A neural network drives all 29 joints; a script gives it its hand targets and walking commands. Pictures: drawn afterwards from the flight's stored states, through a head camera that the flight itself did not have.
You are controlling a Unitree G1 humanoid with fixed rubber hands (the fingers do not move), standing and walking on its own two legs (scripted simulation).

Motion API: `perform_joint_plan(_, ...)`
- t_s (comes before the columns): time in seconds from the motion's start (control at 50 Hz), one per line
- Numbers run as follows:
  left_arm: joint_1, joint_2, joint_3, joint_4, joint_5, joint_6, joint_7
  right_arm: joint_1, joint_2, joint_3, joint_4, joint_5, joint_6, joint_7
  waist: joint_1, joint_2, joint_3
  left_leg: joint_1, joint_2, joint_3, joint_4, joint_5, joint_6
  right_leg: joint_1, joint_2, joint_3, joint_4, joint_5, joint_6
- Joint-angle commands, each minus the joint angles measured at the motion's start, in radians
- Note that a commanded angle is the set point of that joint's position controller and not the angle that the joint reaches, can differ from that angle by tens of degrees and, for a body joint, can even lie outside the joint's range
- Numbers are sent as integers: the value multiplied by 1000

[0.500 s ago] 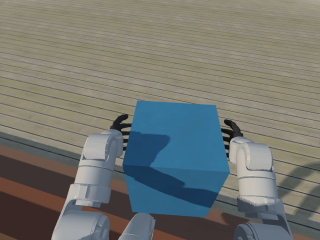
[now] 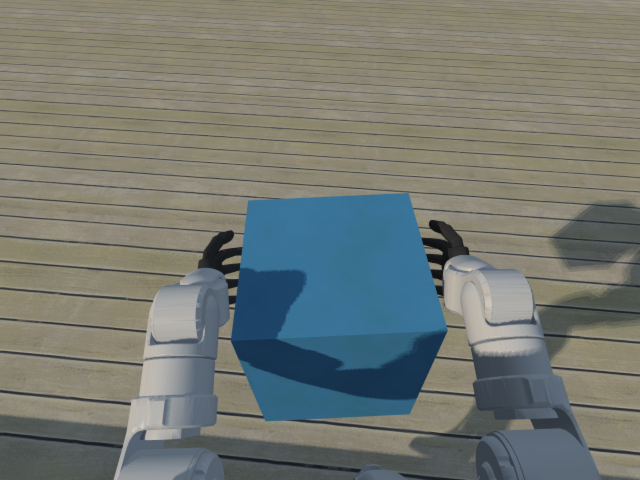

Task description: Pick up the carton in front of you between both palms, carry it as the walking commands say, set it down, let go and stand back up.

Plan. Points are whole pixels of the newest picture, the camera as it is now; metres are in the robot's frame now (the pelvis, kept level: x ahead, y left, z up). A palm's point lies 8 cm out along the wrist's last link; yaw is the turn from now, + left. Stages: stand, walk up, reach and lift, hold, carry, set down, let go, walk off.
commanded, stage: carry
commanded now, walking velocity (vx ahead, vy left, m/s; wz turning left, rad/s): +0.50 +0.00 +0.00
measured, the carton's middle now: (333, 313) +0.34 -0.02 +0.01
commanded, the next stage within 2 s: none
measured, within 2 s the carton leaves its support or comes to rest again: neither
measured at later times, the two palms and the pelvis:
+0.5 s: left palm (245, 184) +0.80 +0.16 -0.13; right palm (368, 186) +0.79 -0.14 -0.14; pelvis +0.44 +0.01 -0.22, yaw +0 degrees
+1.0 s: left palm (258, 110) +1.11 +0.14 -0.11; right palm (358, 104) +1.14 -0.15 -0.11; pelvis +0.79 -0.03 -0.18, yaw +2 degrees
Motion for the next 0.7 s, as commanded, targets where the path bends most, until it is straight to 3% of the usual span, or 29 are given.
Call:
perform_joint_plan(0.0, -699, -950, -670, -155, -385, -38, -176, -613, 1141, 567, -202, 362, -22, 276, 308, -60, -402, -265, 70, -21, 517, 733, -84, 691, -10, -41, -187, 13, -112)
perform_joint_plan(0.02, -675, -923, -668, -115, -393, -25, -178, -579, 1098, 532, -156, 324, -4, 265, 275, -145, -373, -558, -53, -45, 689, 31, -99, 860, -137, 147, 28, 314, -145)
perform_joint_plan(0.04, -662, -902, -662, -62, -406, -19, -181, -513, 1035, 479, -121, 279, 17, 256, 186, -142, -418, -708, -3, -155, 547, 113, -91, 925, -249, 455, 34, 293, -238)
perform_joint_plan(0.06, -704, -944, -693, -63, -445, -19, -186, -483, 979, 427, -113, 228, 26, 250, 201, 9, -376, -793, 65, -209, 312, 248, -82, 886, -225, 516, 48, 21, -228)
perform_joint_plan(0.08, -766, -978, -715, -75, -487, -18, -193, -472, 963, 397, -91, 194, 26, 244, 173, 68, -390, -779, 97, -214, 232, 251, -90, 828, -236, 551, 78, -16, -239)
perform_joint_plan(0.1, -796, -1023, -745, -86, -527, -28, -203, -457, 954, 375, -100, 168, 22, 245, 160, 89, -431, -722, 117, -280, 92, 306, -112, 708, -318, 700, 38, -188, -299)
perform_joint_plan(0.12, -874, -1085, -762, -106, -558, -37, -216, -482, 946, 362, -116, 141, 11, 245, 161, 145, -394, -630, 126, -247, -79, 353, -129, 577, -315, 736, -7, -199, -311)
perform_joint_plan(0.14, -932, -1120, -779, -109, -583, -46, -226, -517, 964, 368, -121, 134, 0, 248, 167, 103, -363, -561, 116, -210, -137, 368, -131, 507, -300, 712, -44, -154, -292)
perform_joint_plan(0.16, -957, -1148, -790, -99, -602, -57, -234, -558, 978, 372, -147, 137, -12, 250, 172, 41, -376, -540, 117, -190, -47, 544, -114, 501, -279, 658, 46, -118, -251)
perform_joint_plan(0.18, -962, -1164, -788, -99, -619, -69, -239, -593, 977, 378, -171, 138, -25, 250, 175, 76, -392, -605, 150, -273, -184, 694, -82, 543, -207, 615, 149, -310, -199)
perform_joint_plan(0.2, -954, -1181, -784, -94, -625, -72, -244, -596, 994, 402, -183, 140, -31, 247, 204, 118, -359, -604, 94, -170, -375, 866, -77, 527, -100, 470, 187, -382, -164)
perform_joint_plan(0.22, -943, -1175, -770, -90, -629, -77, -245, -606, 995, 411, -209, 147, -35, 242, 221, 102, -344, -421, 72, -103, -532, 1105, -80, 385, -40, 355, 202, -511, -155)
perform_joint_plan(0.26, -874, -1164, -753, -82, -615, -85, -243, -624, 1002, 460, -259, 173, -35, 228, 228, -29, -325, -107, 29, -11, -731, 1203, -93, 224, 14, 208, 214, -573, -129)
perform_joint_plan(0.28, -840, -1154, -740, -79, -602, -85, -240, -652, 1006, 483, -296, 187, -30, 222, 223, -78, -324, -28, 38, -5, -790, 1239, -90, 229, 19, 181, 267, -573, -119)
perform_joint_plan(0.32, -746, -1126, -719, -59, -564, -75, -230, -644, 982, 520, -324, 203, -13, 213, 215, -70, -326, -1, 69, -28, -973, 1292, -75, 375, 8, 170, 396, -505, -82)
perform_joint_plan(0.34, -706, -1103, -711, -50, -545, -70, -224, -604, 973, 526, -312, 206, -6, 209, 152, -53, -366, 79, 89, -38, -1048, 1287, -58, 423, -23, 160, 509, -394, -71)
perform_joint_plan(0.36, -687, -1087, -713, -36, -534, -67, -218, -584, 953, 538, -305, 206, 3, 212, 126, -24, -362, 182, 85, -6, -1131, 1238, -54, 396, 6, 122, 665, -288, -51)
perform_joint_plan(0.38, -689, -1055, -696, -33, -507, -64, -214, -584, 943, 542, -298, 214, 15, 220, 85, 73, -380, 395, 213, -122, -1029, 1362, -5, 185, 63, 84, 948, -749, -15)
perform_joint_plan(0.4, -697, -1037, -678, -27, -497, -43, -209, -564, 893, 527, -255, 216, 17, 220, 59, 247, -546, 932, 467, -380, -584, 1819, 136, -284, 57, 113, 1153, -1146, 63)
perform_joint_plan(0.42, -641, -998, -650, 5, -474, -24, -202, -476, 910, 519, -180, 229, 25, 219, -23, 245, -679, 1071, 521, -568, -588, 1641, 235, -495, 43, 115, 1248, -1120, 72)
perform_joint_plan(0.44, -637, -1000, -636, -22, -454, -17, -197, -464, 952, 540, -193, 246, 20, 221, -34, 159, -727, 980, 497, -653, -703, 1092, 246, -511, -4, 149, 1072, -952, 43)
perform_joint_plan(0.46, -676, -1011, -635, -62, -433, -23, -191, -527, 1033, 570, -249, 286, 14, 228, -24, 28, -688, 848, 449, -636, -759, 995, 203, -443, -22, 142, 974, -838, 27)
perform_joint_plan(0.48, -707, -1034, -641, -110, -430, -33, -190, -612, 1082, 605, -315, 324, 0, 234, -14, 54, -630, 708, 430, -609, -757, 1132, 204, -407, -32, 108, 876, -804, 32)
perform_joint_plan(0.52, -723, -1049, -643, -155, -408, -50, -181, -694, 1151, 650, -378, 392, -14, 244, -8, 62, -562, 546, 390, -556, -795, 1062, 210, -349, -46, 98, 770, -843, 36)
perform_joint_plan(0.54, -704, -1043, -650, -176, -391, -60, -174, -709, 1165, 669, -397, 413, -22, 248, 0, 74, -554, 527, 374, -532, -804, 1021, 194, -350, -59, 94, 689, -853, 39)
perform_joint_plan(0.56, -682, -1036, -655, -191, -370, -68, -168, -711, 1174, 684, -409, 424, -28, 254, 1, 115, -551, 515, 350, -488, -808, 1068, 178, -338, -63, 87, 594, -804, 40)
perform_joint_plan(0.6, -652, -1012, -671, -218, -341, -87, -159, -683, 1186, 705, -404, 431, -39, 268, -3, 160, -545, 471, 301, -373, -802, 1212, 135, -242, -47, 47, 384, -664, 36)
perform_joint_plan(0.66, -618, -985, -701, -239, -313, -110, -158, -604, 1174, 723, -372, 422, -56, 288, -9, 190, -512, 405, 217, -202, -786, 1306, 62, -51, 14, -44, 59, -485, 29)
perform_joint_plan(0.68, -598, -976, -710, -238, -307, -114, -159, -579, 1168, 727, -356, 416, -59, 292, 5, 198, -506, 379, 215, -167, -802, 1340, 24, 68, 39, -86, -64, -401, 30)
